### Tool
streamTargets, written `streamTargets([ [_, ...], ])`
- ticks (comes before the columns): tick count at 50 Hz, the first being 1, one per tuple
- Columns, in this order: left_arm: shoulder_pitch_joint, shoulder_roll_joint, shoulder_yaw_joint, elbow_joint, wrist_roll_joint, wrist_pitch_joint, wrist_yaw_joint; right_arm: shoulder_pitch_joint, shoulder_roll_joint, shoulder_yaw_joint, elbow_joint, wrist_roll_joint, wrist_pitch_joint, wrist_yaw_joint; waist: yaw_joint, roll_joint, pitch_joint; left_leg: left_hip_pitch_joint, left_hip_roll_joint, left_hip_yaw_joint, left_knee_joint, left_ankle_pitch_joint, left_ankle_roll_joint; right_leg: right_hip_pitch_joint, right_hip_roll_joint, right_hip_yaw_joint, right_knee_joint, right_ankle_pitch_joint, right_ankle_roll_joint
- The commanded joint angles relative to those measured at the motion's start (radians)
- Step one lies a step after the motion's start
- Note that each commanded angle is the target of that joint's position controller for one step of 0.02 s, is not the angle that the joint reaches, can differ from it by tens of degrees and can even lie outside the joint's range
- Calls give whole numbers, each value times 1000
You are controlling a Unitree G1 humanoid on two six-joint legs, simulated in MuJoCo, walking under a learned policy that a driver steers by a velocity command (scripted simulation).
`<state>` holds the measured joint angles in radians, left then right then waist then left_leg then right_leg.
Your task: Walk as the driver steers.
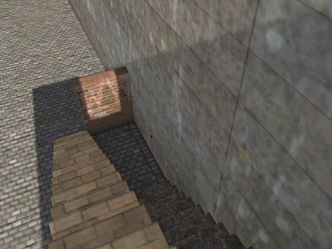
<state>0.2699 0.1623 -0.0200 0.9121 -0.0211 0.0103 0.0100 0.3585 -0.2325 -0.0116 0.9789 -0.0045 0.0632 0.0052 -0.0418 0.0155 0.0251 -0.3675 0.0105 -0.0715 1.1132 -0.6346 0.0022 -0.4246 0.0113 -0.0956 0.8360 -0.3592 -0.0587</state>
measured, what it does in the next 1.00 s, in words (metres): steps on the spot, turning left: left foot, then right foot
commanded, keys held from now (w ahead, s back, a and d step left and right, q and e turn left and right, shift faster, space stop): q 0.26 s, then w+q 0.72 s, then w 0.02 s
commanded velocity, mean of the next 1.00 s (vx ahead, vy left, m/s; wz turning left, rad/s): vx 0.27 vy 0.00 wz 0.52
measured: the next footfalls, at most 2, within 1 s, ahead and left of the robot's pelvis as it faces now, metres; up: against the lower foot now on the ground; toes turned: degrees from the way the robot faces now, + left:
left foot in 0.18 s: +0.02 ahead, +0.06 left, +0.00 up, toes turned +5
right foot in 0.52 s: +0.09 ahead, -0.13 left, +0.00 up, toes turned +17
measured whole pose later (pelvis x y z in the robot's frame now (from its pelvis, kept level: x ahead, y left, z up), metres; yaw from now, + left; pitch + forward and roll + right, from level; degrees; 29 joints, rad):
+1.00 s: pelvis +0.08 +0.01 -0.02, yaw +30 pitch -1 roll +1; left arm 0.54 0.26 0.01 0.77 0.07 -0.05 -0.03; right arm 0.08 -0.28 -0.08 0.79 -0.02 0.10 0.01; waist 0.11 0.01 -0.06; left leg -0.74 -0.05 0.00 1.38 -0.10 0.03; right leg -0.22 -0.17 -0.18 0.93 -0.67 0.05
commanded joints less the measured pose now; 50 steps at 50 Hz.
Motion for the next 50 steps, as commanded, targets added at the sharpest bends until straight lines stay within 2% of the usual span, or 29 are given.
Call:
streamTargets([
  [1, -106, 109, 0, -96, 25, -33, 6, -48, -87, -33, -63, 12, 39, 11, -44, -166, -5, 2, -2, 14, -67, 95, 2, -48, -249, 335, -549, 7, -115],
  [2, -157, 95, 0, -114, 29, -43, 11, -28, -55, -28, -35, 8, 34, 20, -58, -155, -25, 151, -28, 84, -83, 214, 3, -141, -192, 213, -535, -7, -85],
  [4, -118, 149, 20, -113, 31, -56, 14, -64, -61, -31, -47, 1, 27, 25, -54, -144, -42, 139, -58, 108, -120, 207, 26, -81, -187, 153, -471, 139, -84],
  [6, -65, 198, 39, -123, 45, -26, 17, -158, -81, -25, -108, 3, 33, 19, -16, -115, -18, 32, -50, 89, -330, 48, 42, 73, -234, 222, -468, 170, -115],
  [9, -52, 248, 70, -149, 36, 16, 13, -110, -89, -22, -125, 20, 24, 33, -31, -102, -59, 157, -34, 49, -625, 263, 80, 96, -217, 186, -404, 100, -57],
  [10, -80, 233, 71, -178, 34, 21, 4, -105, -165, -42, -134, 29, 20, 35, -66, 38, -39, 198, 62, -161, -732, 279, 118, -28, -136, 81, -263, -26, 13],
  [11, -149, 210, 69, -229, 44, 26, 1, -55, -275, -65, -140, 10, 20, 29, -111, 259, -27, 254, 254, -531, -794, 377, 214, -246, 10, -13, 62, -225, 79],
  [12, -180, 205, 66, -250, 35, 27, -4, -61, -259, -59, -149, -19, 18, 19, -86, 193, -17, 315, 296, -579, -800, 436, 289, -363, -4, 162, 172, -227, 84],
  [13, -211, 205, 61, -291, 26, 36, -17, -105, -237, -51, -174, -23, 22, 17, -41, 168, 15, 319, 273, -473, -754, 546, 307, -433, 23, 146, 217, -216, 93],
  [14, -191, 199, 62, -277, 32, 31, -31, -118, -195, -41, -194, -36, 33, 6, -9, 75, -12, 287, 243, -413, -744, 489, 285, -392, 6, 159, 225, -126, 105],
  [17, -140, 196, 55, -269, 65, 41, -50, -200, -184, -45, -258, -16, 34, 25, 27, 87, -48, 129, 115, -298, -723, 385, 214, -205, 31, 78, 223, -18, 118],
  [20, -212, 169, 38, -340, 53, 45, -69, -263, -213, -56, -327, -5, 39, 45, 23, 90, -4, -39, 76, -311, -774, 150, 204, -40, 38, 73, 48, 17, 95],
  [22, -192, 144, 27, -348, 63, 51, -59, -234, -250, -73, -322, 17, 54, 41, 15, 105, 0, -95, 62, -329, -780, 137, 225, 124, 69, 28, -46, -21, 81],
  [23, -133, 160, 30, -320, 63, 39, -58, -301, -251, -79, -327, 26, 51, 38, 43, 97, -44, -142, 88, -374, -746, 238, 223, 251, 44, 86, 80, 154, 72],
  [24, -98, 136, 21, -355, 54, 38, -46, -308, -238, -73, -347, 26, 59, 32, 103, 71, -12, -108, 45, -338, -736, 116, 229, 236, 43, 66, -243, -29, 58],
  [25, -89, 132, 19, -338, 66, 40, -33, -272, -225, -72, -341, 38, 53, 30, 84, 27, 6, -158, 37, -344, -715, 123, 209, 374, 46, 44, -316, 16, 61],
  [26, -29, 139, 22, -330, 65, 30, -16, -245, -191, -66, -328, 44, 36, 21, 120, -34, 2, -250, -6, -312, -571, 115, 189, 534, -24, 122, -399, 10, 60],
  [27, 128, 241, 43, -313, 70, 28, -12, -338, -133, -55, -387, 54, 18, 18, 182, -199, -24, -515, -120, -186, -316, 8, 123, 728, -261, 439, -434, -58, 37],
  [28, 232, 367, 89, -271, 65, 31, -16, -464, -208, -75, -444, 36, -10, 19, 226, -258, 28, -653, -183, -168, -127, 33, 81, 609, -370, 733, -530, -65, 3],
  [29, 215, 331, 81, -269, 74, 20, -6, -466, -216, -86, -428, 23, -30, 12, 183, -174, 57, -715, -163, -229, -1, 119, 61, 589, -388, 729, -514, -2, -8],
  [31, 82, 269, 66, -309, 90, 0, 8, -372, -172, -81, -379, 11, -36, 15, 75, -140, -17, -640, -147, -160, 200, 257, 29, 473, -338, 528, -443, 229, -6],
  [34, -27, 186, 43, -340, 69, -33, -18, -205, -150, -79, -308, -14, -4, 7, -9, -86, -138, -405, -115, -49, 474, 497, 11, 191, -283, 304, -404, 371, -74],
  [36, -44, 157, 31, -340, 53, -48, -36, -250, -131, -72, -310, -9, 23, 7, 5, -78, -75, -422, -111, -18, 532, 631, 6, 71, -269, 224, -377, 311, -84],
  [38, 66, 174, 33, -303, 52, -51, -40, -310, -123, -69, -320, -18, 33, 5, 50, -78, -23, -501, -120, -1, 525, 672, 8, 84, -275, 201, -311, 348, -76],
  [41, 251, 220, 49, -234, 69, -56, -31, -364, -125, -72, -316, -33, 30, -3, 109, -116, -14, -617, -113, 3, 459, 663, 16, 235, -313, 213, -226, 421, -73],
  [44, 326, 258, 68, -202, 87, -60, -23, -415, -126, -75, -303, -23, 13, -6, 141, -159, -12, -632, -74, 21, 352, 662, 23, 304, -370, 223, -209, 325, -77],
  [46, 335, 270, 74, -190, 95, -57, -25, -460, -136, -82, -296, -21, 14, -6, 162, -202, -20, -596, -61, 48, 329, 601, 20, 313, -394, 224, -208, 272, -72],
  [47, 344, 269, 77, -178, 95, -56, -26, -485, -160, -93, -308, -22, 12, -7, 179, -203, 11, -613, -51, 48, 313, 567, 13, 306, -405, 225, -207, 278, -73],
  [50, 328, 249, 71, -145, 97, -72, -41, -514, -148, -93, -309, -11, 22, 9, 177, -252, 91, -567, -32, 93, 210, 452, 32, 240, -427, 209, -231, 230, -61],
])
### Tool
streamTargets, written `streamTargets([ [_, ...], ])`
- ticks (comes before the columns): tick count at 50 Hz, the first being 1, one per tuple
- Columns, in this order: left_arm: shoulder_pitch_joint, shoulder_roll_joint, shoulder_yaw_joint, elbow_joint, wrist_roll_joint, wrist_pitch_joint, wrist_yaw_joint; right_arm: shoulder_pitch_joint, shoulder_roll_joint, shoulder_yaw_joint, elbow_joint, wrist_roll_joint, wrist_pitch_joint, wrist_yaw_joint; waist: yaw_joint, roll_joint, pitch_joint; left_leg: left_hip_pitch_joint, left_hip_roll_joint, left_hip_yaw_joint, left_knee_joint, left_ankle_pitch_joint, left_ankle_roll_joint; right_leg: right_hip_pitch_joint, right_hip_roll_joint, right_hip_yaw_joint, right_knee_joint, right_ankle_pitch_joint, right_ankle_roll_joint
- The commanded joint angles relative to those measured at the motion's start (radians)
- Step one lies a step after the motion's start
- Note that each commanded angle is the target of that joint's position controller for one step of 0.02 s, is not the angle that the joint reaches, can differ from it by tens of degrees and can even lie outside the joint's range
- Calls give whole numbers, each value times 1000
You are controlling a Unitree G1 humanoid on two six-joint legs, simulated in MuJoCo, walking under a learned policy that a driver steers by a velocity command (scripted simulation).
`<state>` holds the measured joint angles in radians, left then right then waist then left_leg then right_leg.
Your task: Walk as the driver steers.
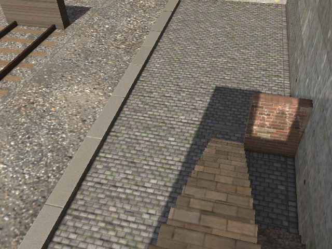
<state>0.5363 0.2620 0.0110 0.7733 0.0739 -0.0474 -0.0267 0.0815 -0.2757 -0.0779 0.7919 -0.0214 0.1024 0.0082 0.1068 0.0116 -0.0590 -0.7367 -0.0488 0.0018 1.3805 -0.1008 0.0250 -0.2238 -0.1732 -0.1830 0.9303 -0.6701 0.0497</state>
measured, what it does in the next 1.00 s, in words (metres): goes down: left foot 0.19 m lower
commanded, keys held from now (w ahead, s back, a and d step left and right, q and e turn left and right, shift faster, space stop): w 0.46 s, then w+e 0.54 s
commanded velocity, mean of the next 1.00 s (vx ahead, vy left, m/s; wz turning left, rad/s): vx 0.49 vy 0.00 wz -0.07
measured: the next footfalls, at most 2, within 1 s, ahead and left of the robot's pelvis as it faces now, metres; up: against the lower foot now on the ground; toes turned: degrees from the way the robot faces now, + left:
left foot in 0.24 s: +0.23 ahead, +0.23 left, -0.19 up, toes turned +6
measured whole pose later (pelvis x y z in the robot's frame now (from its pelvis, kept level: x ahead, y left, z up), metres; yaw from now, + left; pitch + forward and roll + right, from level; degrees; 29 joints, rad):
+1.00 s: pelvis +0.36 +0.18 -0.21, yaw -8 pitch -2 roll +3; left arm 0.27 0.21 0.04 0.96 0.04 0.03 -0.02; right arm 0.65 -0.11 -0.03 1.18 -0.04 -0.12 0.00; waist -0.07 -0.06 -0.06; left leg -0.03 -0.07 0.28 0.81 -0.76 0.07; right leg -0.52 -0.07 -0.02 0.84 0.26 -0.19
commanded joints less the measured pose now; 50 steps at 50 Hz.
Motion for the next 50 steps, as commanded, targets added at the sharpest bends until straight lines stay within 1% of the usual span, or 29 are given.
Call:
streamTargets([
  [1, 103, 138, 47, 31, 6, -19, 8, -316, -73, -20, -155, -10, -16, 10, 71, -227, 204, -333, 74, -133, -84, 38, 10, 177, -270, 366, -279, 463, -153],
  [3, 179, 143, 52, 92, 24, -44, 29, -436, -57, -25, -218, 1, -35, 2, 131, -174, 254, -583, 78, -196, -225, 74, 26, 348, -303, 423, -285, 333, -142],
  [4, 161, 152, 57, 104, 25, -46, 44, -404, -43, -21, -209, 6, -52, 0, 108, -160, 246, -520, 87, -217, -290, 65, 41, 316, -319, 406, -282, 413, -134],
  [5, 133, 157, 58, 114, 9, -46, 39, -309, -36, -17, -182, 3, -67, 14, 62, -148, 221, -368, 103, -146, -319, 99, 55, 217, -332, 355, -295, 477, -126],
  [6, -41, 91, 44, 74, -9, -44, 47, -246, 16, 20, -187, 38, -87, 52, -21, 3, 259, 20, 164, -141, -716, 514, 62, -115, -234, 158, -289, 225, -40],
  [7, -80, 126, 49, 74, -38, -51, 45, -168, 40, 27, -108, 61, -98, 86, -31, 49, 225, 404, 112, -11, -733, 701, 32, -356, -190, 93, -313, 21, -34],
  [8, -144, 183, 67, 74, -41, -46, 25, -6, 21, 15, -27, 78, -88, 78, -97, -34, 208, 576, 65, 41, -646, 625, 8, -444, -172, 37, -233, 18, -45],
  [10, -132, 196, 77, 122, -44, -10, 13, 355, -18, 3, 130, 50, -63, 52, -237, -35, 134, 749, 76, 77, -809, 587, -11, -311, -96, -56, 124, 205, -63],
  [11, -121, 226, 90, 126, -69, 17, 21, 476, -13, 1, 167, 25, -66, 51, -313, -17, 55, 860, 76, 53, -952, 567, 3, -231, -71, -51, 383, 309, -73],
  [12, -39, 208, 104, 172, -81, 42, 42, 495, -58, -6, 216, -27, -86, 40, -299, 165, 27, 900, 85, 28, -1038, 454, -7, -231, 28, -12, 744, -66, -89],
  [13, 73, 111, 91, 168, -79, 59, 42, 513, -169, 4, 231, -45, -118, 43, -174, 335, 48, 1031, 159, -33, -736, 1039, -42, -558, 151, 66, 1216, -380, -47],
  [14, 127, 44, 68, 112, -92, 71, 49, 595, -262, 7, 201, 24, -123, 44, -145, 398, -131, 1205, 343, -212, -518, 1611, -87, -767, 188, 299, 1290, -352, -38],
  [15, 80, 101, 85, 142, -75, 89, 66, 636, -227, 7, 208, 63, -130, 38, -181, 248, -121, 1040, 348, -245, -679, 1319, -154, -727, 171, 306, 1113, -124, -64],
  [16, 90, 86, 93, 174, -69, 106, 78, 537, -188, 22, 189, 51, -130, 23, -113, 212, -98, 936, 357, -287, -750, 1020, -142, -729, 178, 295, 1066, 43, -59],
  [17, 120, 15, 77, 196, -65, 114, 86, 445, -198, 17, 161, 36, -139, -14, -85, 297, -158, 879, 412, -469, -822, 639, -97, -733, 164, 342, 1052, 177, -64],
  [18, 43, 41, 72, 196, -48, 124, 79, 390, -110, 36, 137, 38, -162, -15, -74, 183, -143, 736, 384, -487, -861, 345, -80, -721, 138, 346, 914, 409, -64],
  [20, -76, 68, 74, 196, -42, 143, 70, 360, -25, 62, 132, 25, -176, -12, -59, 102, -21, 541, 381, -563, -912, 205, -27, -721, 112, 349, 790, 535, -67],
  [21, -178, 10, 49, 149, -39, 136, 51, 334, 33, 85, 129, 41, -191, -23, -34, 8, 77, 396, 364, -506, -951, 243, 10, -711, 101, 323, 575, 643, -30],
  [22, -200, -8, 37, 182, -26, 140, 46, 398, 79, 105, 166, 29, -188, -15, -47, -19, 80, 344, 364, -520, -992, 269, 36, -579, 79, 323, 522, 625, -13],
  [24, -163, -5, 37, 221, -33, 149, 50, 460, -4, 87, 198, 12, -191, -10, -38, 60, 90, 370, 333, -459, -964, 333, 75, -550, 116, 317, 494, 680, -28],
  [25, -187, 24, 44, 224, -44, 152, 57, 489, -13, 85, 208, 23, -190, -9, -50, 67, 129, 364, 304, -429, -962, 306, 61, -579, 149, 335, 468, 714, -46],
  [26, -209, -3, 36, 202, -47, 130, 48, 494, 70, 110, 243, 52, -203, -17, -41, 70, 178, 403, 202, -294, -913, 222, 10, -648, 181, 396, 306, 885, -77],
  [28, -271, -35, 26, 183, -51, 118, 48, 533, 75, 110, 269, 52, -211, -33, -76, 83, 197, 406, 195, -225, -907, 134, -36, -676, 231, 369, 198, 1027, -90],
  [29, -294, -63, 15, 159, -32, 110, 51, 550, 95, 113, 294, 49, -218, -34, -79, 77, 209, 388, 191, -211, -909, 132, -58, -646, 235, 355, 162, 1101, -99],
  [34, -332, -53, 20, 128, -30, 71, 62, 593, 115, 99, 336, 12, -226, -10, -141, 80, 206, 494, 213, -154, -907, 125, -51, -585, 172, 320, 48, 1136, -137],
  [39, -341, -78, 23, 125, -34, 69, 47, 689, 89, 50, 392, -24, -191, -19, -210, 33, 205, 696, 253, -150, -830, 308, -51, -689, 152, 305, 76, 988, -172],
  [44, -310, -29, 42, 146, -43, 56, 34, 746, 82, 27, 409, -26, -221, -27, -203, -29, 252, 739, 302, -118, -812, 474, -40, -685, 117, 259, 47, 894, -214],
  [46, -358, -38, 36, 114, -41, 51, 16, 647, 87, 27, 381, -27, -245, -9, -180, -15, 263, 618, 292, -55, -823, 426, -34, -544, 94, 221, -5, 942, -233],
  [50, -465, -24, 26, 71, -42, 59, -6, 630, 96, 38, 381, -24, -220, -18, -214, 17, 258, 597, 269, 38, -729, 444, -23, -432, 118, 87, -196, 919, -245],
])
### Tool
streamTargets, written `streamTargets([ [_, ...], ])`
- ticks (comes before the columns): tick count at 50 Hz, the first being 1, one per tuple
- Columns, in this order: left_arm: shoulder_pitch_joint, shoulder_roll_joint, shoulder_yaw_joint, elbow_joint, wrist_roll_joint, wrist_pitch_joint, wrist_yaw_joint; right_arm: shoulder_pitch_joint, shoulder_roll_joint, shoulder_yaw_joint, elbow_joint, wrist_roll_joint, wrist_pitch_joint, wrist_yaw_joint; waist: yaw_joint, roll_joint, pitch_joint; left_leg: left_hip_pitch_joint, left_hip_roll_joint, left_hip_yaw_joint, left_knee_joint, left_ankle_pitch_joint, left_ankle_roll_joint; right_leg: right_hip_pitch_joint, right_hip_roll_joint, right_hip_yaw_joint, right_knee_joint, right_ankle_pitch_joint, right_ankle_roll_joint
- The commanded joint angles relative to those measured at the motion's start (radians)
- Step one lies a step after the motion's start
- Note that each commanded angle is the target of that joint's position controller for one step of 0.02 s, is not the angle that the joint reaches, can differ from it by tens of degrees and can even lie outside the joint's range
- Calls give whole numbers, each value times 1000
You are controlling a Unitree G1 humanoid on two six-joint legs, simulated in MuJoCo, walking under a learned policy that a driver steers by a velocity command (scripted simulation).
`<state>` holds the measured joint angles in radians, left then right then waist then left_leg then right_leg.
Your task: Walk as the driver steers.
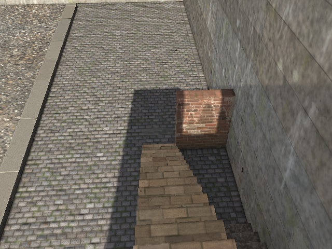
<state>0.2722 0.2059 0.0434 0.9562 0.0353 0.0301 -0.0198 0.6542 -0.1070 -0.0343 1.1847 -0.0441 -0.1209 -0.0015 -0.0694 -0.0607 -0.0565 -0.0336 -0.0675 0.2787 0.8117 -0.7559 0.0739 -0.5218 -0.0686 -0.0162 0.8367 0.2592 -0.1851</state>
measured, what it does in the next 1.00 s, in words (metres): goes down, turning right: right foot 0.19 m lower, then left foot 0.19 m lower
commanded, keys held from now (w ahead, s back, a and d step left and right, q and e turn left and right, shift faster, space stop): w+e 0.32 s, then w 0.58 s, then w+q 0.10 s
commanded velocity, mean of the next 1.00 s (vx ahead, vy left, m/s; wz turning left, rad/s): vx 0.50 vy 0.00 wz -0.30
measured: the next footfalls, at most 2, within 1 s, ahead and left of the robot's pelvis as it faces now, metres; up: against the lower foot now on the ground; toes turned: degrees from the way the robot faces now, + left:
right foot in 0.18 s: +0.12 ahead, -0.10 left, -0.19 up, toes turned -10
left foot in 0.56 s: +0.38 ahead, -0.09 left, -0.38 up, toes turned -12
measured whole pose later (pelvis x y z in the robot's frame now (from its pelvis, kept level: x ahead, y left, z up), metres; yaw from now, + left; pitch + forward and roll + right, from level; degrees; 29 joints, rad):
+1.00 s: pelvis +0.41 -0.25 -0.38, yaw -16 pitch -3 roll -1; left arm 0.28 0.20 0.01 0.95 0.02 -0.04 -0.05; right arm 0.42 -0.26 -0.05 1.04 -0.01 0.01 0.00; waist -0.01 0.01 -0.03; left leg -0.38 0.02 -0.07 1.35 -0.57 0.02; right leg -0.48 -0.03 -0.09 1.07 -0.57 -0.03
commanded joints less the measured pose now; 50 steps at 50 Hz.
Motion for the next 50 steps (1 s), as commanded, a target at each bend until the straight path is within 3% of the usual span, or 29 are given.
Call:
streamTargets([
  [1, -233, 33, -12, -125, -2, -18, -16, 77, -101, -13, -7, -2, 16, -15, -54, 88, 259, -66, 299, -235, -138, 1143, -69, -141, 25, -104, -151, -56, -10],
  [5, -138, 39, -18, -105, -10, -23, -17, 28, -154, -25, -42, -7, 72, -25, 6, 111, 181, -103, 310, -190, 102, 1168, -50, 104, 37, -134, -327, -133, -26],
  [7, 168, 114, 13, 38, -20, -8, -3, -39, -174, -13, -59, -15, 64, 9, 131, 108, 16, -255, 272, -166, 412, 1005, -29, 480, 75, -123, -273, -52, -42],
  [8, 168, 142, 26, 35, 6, 3, 9, -37, -184, -10, -66, -17, 66, 15, 168, 22, 94, -334, 190, -145, 597, 749, -20, 536, 75, -106, -520, -80, -37],
  [9, 239, 167, 40, 57, 19, 1, 12, -103, -200, -24, -87, -6, 61, 22, 223, -96, 106, -573, 64, -98, 895, 143, -22, 761, 18, -41, -558, 134, -90],
  [11, 359, 243, 35, 85, -77, -18, 23, -89, -191, -26, -181, -5, 50, 4, 158, -89, -55, -967, 92, -224, 977, -30, -93, 1126, -231, 192, -112, 1016, -175],
  [14, 340, 155, 11, 92, -65, -51, 33, -126, -195, -36, -143, -66, 51, 23, 106, 42, 89, -1010, 152, -278, 643, 224, -107, 812, -166, 295, -186, 351, -130],
  [15, 346, 193, 20, 102, -72, -63, 50, -114, -147, -27, -170, -71, 77, 25, 86, -35, 19, -987, 149, -281, 684, 191, -114, 719, -212, 479, -157, 250, -206],
  [16, 213, 122, -4, 57, -80, -68, 57, -219, -127, -5, -218, -39, 105, 16, 35, 100, 72, -772, 147, -278, 455, 403, -156, 370, -148, 377, -274, 219, -173],
  [18, 152, 116, -17, 54, -52, -83, 52, -138, -93, 9, -145, -37, 122, 9, -25, 29, 104, -415, 86, -206, 441, 616, -127, 43, -73, 291, -245, 159, -117],
  [19, 164, 94, -21, 64, -49, -103, 59, -158, -177, -21, -157, -26, 100, 19, -38, 106, 154, -439, 89, -258, 284, 889, -96, -10, -2, 246, -124, -81, -79],
  [21, 122, 49, -35, 55, -62, -146, 75, -129, -105, 13, -132, -15, 72, 33, -61, 82, 165, -76, 11, -156, 32, 1228, -100, -287, 132, 126, -27, -369, 23],
  [25, 224, 51, -29, 86, -13, -105, 80, -137, -133, 18, -145, -17, 61, 39, 0, -44, 150, -54, -33, -121, -107, 1068, -51, -126, 105, 181, 287, -245, 30],
  [27, 225, 108, -5, 75, -23, -73, 69, 110, -222, -19, -68, 16, 69, 34, -160, 110, 111, 8, 110, -231, -599, 1020, 57, 35, 195, 79, 872, -169, 72],
  [28, 165, 71, -3, 51, -42, -72, 67, 182, -253, -30, -47, 31, 79, 43, -194, 230, 78, 178, 276, -348, -553, 1291, 139, -175, 332, 6, 1385, -1024, 91],
  [29, 287, 34, -5, -34, -86, -82, 72, 86, -224, 11, -71, 4, 86, 60, 46, 154, -2, 334, 428, -594, -79, 1863, 91, -411, 264, 122, 1496, -1129, 73],
  [30, 355, 56, -9, -44, -88, -87, 66, 100, -221, 10, -74, 10, 98, 64, 53, 128, -69, 381, 534, -704, -106, 1901, 154, -486, 231, 178, 1371, -992, 60],
  [32, 171, 110, -7, -50, -12, -47, 74, 64, -226, -4, -54, 1, 57, 57, 24, 68, 105, 101, 553, -829, -355, 924, 290, -621, 139, 186, 1206, -859, 74],
  [33, 102, 90, -10, -40, -11, -29, 65, 7, -218, -1, -59, -8, 48, 43, 56, 69, 207, -82, 532, -823, -392, 765, 291, -607, 126, 191, 1159, -867, 92],
  [34, 25, 63, -14, -59, -12, -17, 63, -40, -136, 32, -66, -28, 30, 42, 72, -30, 302, -269, 462, -729, -336, 739, 197, -590, 106, 244, 976, -615, 119],
  [36, 4, 22, -23, -74, -28, 7, 54, -90, -98, 61, -71, 0, 21, 34, 123, -8, 319, -526, 397, -640, -317, 741, 107, -435, 95, 229, 734, -444, 182],
  [38, 29, -31, -36, -66, -9, 30, 33, -150, -178, 50, -93, 11, 25, 29, 137, 99, 259, -697, 339, -522, -363, 675, 66, -122, 69, 100, 507, -253, 190],
  [40, 83, 6, -24, -37, -5, 40, 18, -208, -279, 17, -110, 30, 33, 40, 159, 176, 220, -693, 288, -471, -315, 585, 69, -37, 59, 10, 563, -203, 169],
  [43, -40, 76, -5, -46, 10, 11, 26, -134, -257, 1, -97, 37, 42, 37, 55, 161, 269, -440, 309, -502, -203, 447, 89, -176, -29, 86, 381, -117, 152],
  [45, 12, 80, -10, -35, 0, -10, 23, -202, -296, -12, -141, 32, 87, 30, 78, 198, 236, -526, 311, -412, -232, 603, 82, 86, 25, -86, 327, -453, 148],
  [47, 245, 68, -8, 29, -11, -30, -8, -249, -306, -23, -172, 46, 119, 16, 203, 149, 177, -594, 236, -291, 101, 863, 47, 445, 81, -156, 106, -572, 154],
  [48, 451, 127, 8, 93, 0, -57, -23, -292, -307, -42, -202, 40, 129, 0, 291, -16, 173, -717, 104, -224, 534, 787, -16, 556, 22, -29, -48, -393, 121],
  [49, 501, 188, 15, 94, -28, -84, -43, -235, -206, -35, -222, 35, 134, -22, 238, -278, 118, -869, -84, -319, 933, 209, -35, 518, -257, 507, -233, -62, 60],
  [50, 505, 169, -9, 86, -33, -103, -60, -267, -246, -44, -243, 38, 145, -38, 182, -56, 97, -944, -80, -491, 870, 248, -15, 475, -354, 672, -334, 11, 15],
])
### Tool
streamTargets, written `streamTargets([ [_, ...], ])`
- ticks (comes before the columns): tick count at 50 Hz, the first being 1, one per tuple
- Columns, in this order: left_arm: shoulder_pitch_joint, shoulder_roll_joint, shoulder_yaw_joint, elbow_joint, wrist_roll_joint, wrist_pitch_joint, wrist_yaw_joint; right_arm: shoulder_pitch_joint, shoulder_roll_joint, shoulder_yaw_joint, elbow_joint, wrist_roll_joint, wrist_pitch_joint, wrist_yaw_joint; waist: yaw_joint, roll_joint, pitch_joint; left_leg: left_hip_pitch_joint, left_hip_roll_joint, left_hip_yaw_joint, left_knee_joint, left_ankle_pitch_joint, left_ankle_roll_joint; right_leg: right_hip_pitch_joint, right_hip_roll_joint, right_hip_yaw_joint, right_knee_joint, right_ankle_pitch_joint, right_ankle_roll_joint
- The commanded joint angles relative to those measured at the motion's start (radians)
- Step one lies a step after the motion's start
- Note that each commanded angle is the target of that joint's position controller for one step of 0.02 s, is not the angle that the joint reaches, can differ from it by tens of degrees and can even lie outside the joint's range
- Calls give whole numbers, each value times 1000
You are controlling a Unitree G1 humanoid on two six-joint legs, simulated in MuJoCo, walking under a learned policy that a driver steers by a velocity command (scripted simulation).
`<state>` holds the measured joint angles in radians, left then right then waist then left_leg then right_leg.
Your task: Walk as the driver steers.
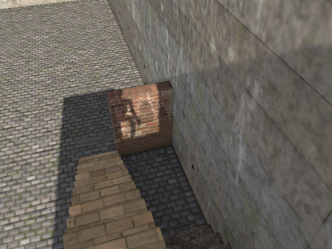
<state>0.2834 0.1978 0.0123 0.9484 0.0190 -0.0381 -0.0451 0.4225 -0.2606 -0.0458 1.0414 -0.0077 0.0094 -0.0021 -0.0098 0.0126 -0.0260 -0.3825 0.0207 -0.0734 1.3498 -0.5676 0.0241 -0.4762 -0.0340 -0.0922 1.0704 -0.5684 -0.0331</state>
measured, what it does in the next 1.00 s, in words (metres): goes down, turning left: left foot 0.19 m lower, then right foot 0.19 m lower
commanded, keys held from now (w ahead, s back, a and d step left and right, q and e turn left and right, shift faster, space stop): w+q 0.98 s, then w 0.02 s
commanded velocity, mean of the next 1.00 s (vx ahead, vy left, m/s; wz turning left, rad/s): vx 0.50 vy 0.00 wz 0.50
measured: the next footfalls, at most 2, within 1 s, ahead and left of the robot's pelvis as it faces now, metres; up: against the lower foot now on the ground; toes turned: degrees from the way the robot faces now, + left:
left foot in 0.50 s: +0.21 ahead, +0.11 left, -0.19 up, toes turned +17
right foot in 0.88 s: +0.47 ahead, +0.07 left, -0.38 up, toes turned +25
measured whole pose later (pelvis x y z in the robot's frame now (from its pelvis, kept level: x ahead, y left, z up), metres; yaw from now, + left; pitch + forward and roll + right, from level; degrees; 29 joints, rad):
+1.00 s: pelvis +0.41 +0.12 -0.35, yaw +33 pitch -4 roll -3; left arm 0.53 0.20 0.01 1.09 0.04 -0.09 -0.07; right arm 0.31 -0.22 -0.04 0.91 0.00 0.04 -0.03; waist 0.02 0.03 -0.08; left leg -0.75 -0.07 -0.06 2.11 -0.47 0.12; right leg -0.26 0.04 -0.18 0.80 -0.48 -0.08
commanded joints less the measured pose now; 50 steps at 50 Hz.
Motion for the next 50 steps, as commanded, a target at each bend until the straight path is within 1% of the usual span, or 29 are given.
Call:
streamTargets([
  [1, 435, 205, 30, 87, -13, -46, -13, -128, -88, -40, -130, 19, 34, -40, 93, -124, 82, -579, -126, -110, 304, 122, 24, 316, -440, 710, -632, 637, -158],
  [3, 194, 184, 27, 27, -4, -67, 11, -175, -53, -43, -139, 18, 69, -30, -7, -111, 162, -490, -72, -93, 196, 313, 2, 92, -372, 531, -554, 486, -180],
  [4, 171, 154, 22, 22, 11, -64, 23, -166, -28, -44, -110, -14, 89, -20, -27, -113, 128, -449, -61, -89, 180, 394, 13, 65, -348, 499, -520, 393, -165],
  [7, 154, 66, -5, 13, 17, -84, 38, -171, -11, -49, -95, -27, 112, 2, -75, -106, 97, -437, -101, -64, 5, 705, 13, 19, -231, 264, -476, 138, -73],
  [11, 215, 85, -12, 45, -2, -92, 69, -293, -15, -42, -161, -31, 103, 19, -24, -70, 111, -389, -86, -24, -254, 979, -13, 15, -251, 205, -490, -79, -54],
  [18, 382, 56, -9, 129, 62, -72, 64, -447, 8, -44, -196, 1, 71, 47, 140, -123, 152, -367, -29, 41, -493, 1193, 39, 202, -288, 114, -267, -115, -50],
  [21, 439, 37, -6, 140, 81, -58, 47, -478, -27, -49, -185, -16, 52, 23, 191, -98, 196, -448, -38, 104, -494, 1014, 31, 296, -292, 103, -134, 43, -52],
  [23, 321, 116, 20, 128, 94, -37, 25, -278, -54, -71, -120, -3, 63, 19, 56, -149, 132, -153, 10, 86, -482, 865, 55, 178, -319, 96, 21, 196, -55],
  [25, 159, 160, 38, 80, 57, -27, 10, 65, -121, -102, -11, 14, 73, 18, -133, -112, 26, 415, -56, 225, -588, 807, 79, -55, -223, -92, 330, 522, -3],
  [26, 65, 199, 61, 71, 41, -19, 19, 215, -125, -108, 42, 2, 70, 21, -249, -15, 97, 639, -20, 134, -721, 771, 114, -308, -149, -116, 657, 313, 11],
  [27, 97, 142, 64, 20, 35, -22, 27, 227, -194, -111, 69, 14, 53, 13, -186, 306, 229, 598, 48, -65, -652, 1139, 144, -565, -2, -114, 910, -143, 66],
  [28, 104, 155, 56, -27, 82, -33, 45, 210, -168, -80, 65, 36, 22, 0, -118, 197, 229, 551, 97, -225, -666, 1154, 125, -659, -49, 41, 677, 23, 59],
  [29, 151, 151, 56, -1, 90, -31, 45, 167, -139, -68, 67, 24, 7, -2, -54, 81, 202, 476, 131, -255, -650, 1012, 127, -615, -62, 91, 545, 124, 57],
  [30, 299, 129, 56, 42, 77, -17, 39, 75, -59, -31, 22, 36, -5, 5, 46, -13, 103, 424, 191, -338, -630, 1294, 167, -488, -74, 110, 488, 156, 57],
  [31, 275, 36, 33, -8, 80, 5, 49, 49, -105, -28, 35, 50, -31, -22, 73, 115, 46, 316, 240, -415, -618, 1431, 278, -482, -73, 116, 375, 207, 85],
  [32, 244, 55, 36, -8, 86, 21, 48, 31, -101, -22, 14, 41, -44, -32, 67, 91, 17, 235, 234, -471, -628, 1358, 323, -395, -76, 110, 329, 197, 96],
  [36, 172, 138, 62, 25, 58, 0, 34, -11, -31, 6, -15, 8, -72, -36, 98, -21, 102, -110, 49, -370, -430, 650, 238, -191, 12, 96, 149, 661, 39],
  [37, 172, 82, 33, 6, 48, -25, 22, -87, -1, 15, -36, 21, -82, -45, 158, -57, 125, -436, -83, -215, -395, 357, 192, 145, 77, 11, -89, 914, 53],
  [39, 173, 10, 5, -15, 41, -33, 16, -63, -45, 2, -49, 0, -90, -48, 109, 35, 106, -521, -98, -161, -384, 336, 193, 428, 149, -76, -226, 893, 79],
  [40, 200, 31, 12, -6, 32, -35, 13, 1, -33, 4, -30, -28, -73, -58, 91, 74, 118, -424, -100, -190, -315, 315, 197, 420, 121, -13, -370, 822, 61],
  [41, 429, 87, 39, 100, 41, -31, 10, -90, -51, 9, -33, -15, -54, -57, 214, 166, 3, -461, -69, -236, -106, 445, 184, 606, 123, -37, -161, 967, 39],
  [42, 534, 131, 47, 116, 13, -30, 19, -49, -70, -3, -49, 1, -40, -42, 261, 43, -4, -324, -126, -122, 86, 591, 163, 598, 53, 1, -521, 753, 27],
  [43, 442, 167, 58, 78, -10, -35, 18, -10, -77, -10, -70, 0, -37, -44, 258, -70, 77, -255, -236, -65, 528, 331, 138, 530, -75, 108, -862, 851, -61],
  [44, 402, 155, 43, 61, -15, -33, 0, -32, 5, 2, -106, 6, -36, -35, 187, -84, 51, -415, -301, -25, 951, -250, 160, 578, -206, 186, -659, 1160, -68],
  [45, 394, 147, 1, 80, 32, -40, -30, 110, 16, 0, -184, 65, -44, -40, -28, -76, -48, -559, -143, -64, 942, -127, 155, 722, -366, 370, -350, 1699, -4],
  [46, 446, 212, 39, 124, 17, -48, -44, 185, 8, 2, -151, 56, -26, -29, -17, -79, -95, -650, -92, -67, 880, 26, 144, 755, -428, 448, -416, 1443, -40],
  [47, 436, 209, 41, 136, 20, -59, -46, 69, -18, 0, -168, 29, 4, -22, 32, -116, 3, -753, -69, -11, 890, 72, 117, 605, -462, 516, -556, 984, -128],
  [49, 304, 145, 30, 118, 29, -81, -30, -199, -44, -12, -253, 0, 45, -25, 40, -93, 212, -800, 0, 6, 821, 123, 67, 286, -448, 539, -703, 565, -163],
  [50, 287, 15, -20, 128, 30, -89, -21, -279, -19, -4, -277, -18, 49, -28, 26, -5, 320, -837, 17, -69, 628, 351, 46, 140, -365, 422, -631, 411, -86],
])
Velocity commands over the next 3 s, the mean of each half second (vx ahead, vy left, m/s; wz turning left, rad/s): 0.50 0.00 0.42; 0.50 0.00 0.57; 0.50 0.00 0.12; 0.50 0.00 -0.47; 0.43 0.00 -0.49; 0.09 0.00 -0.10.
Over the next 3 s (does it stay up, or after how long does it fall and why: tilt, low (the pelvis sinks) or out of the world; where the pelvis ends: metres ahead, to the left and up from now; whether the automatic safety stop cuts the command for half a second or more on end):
stays up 0.86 0.27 -0.70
